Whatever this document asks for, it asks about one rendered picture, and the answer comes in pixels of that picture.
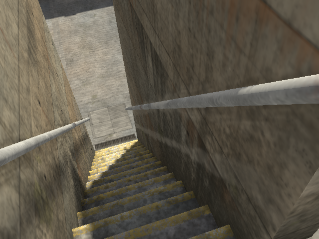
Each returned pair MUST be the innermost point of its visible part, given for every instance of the stairs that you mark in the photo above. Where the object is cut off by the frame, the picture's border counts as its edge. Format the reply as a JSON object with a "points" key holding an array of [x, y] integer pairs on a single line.
{"points": [[130, 195]]}

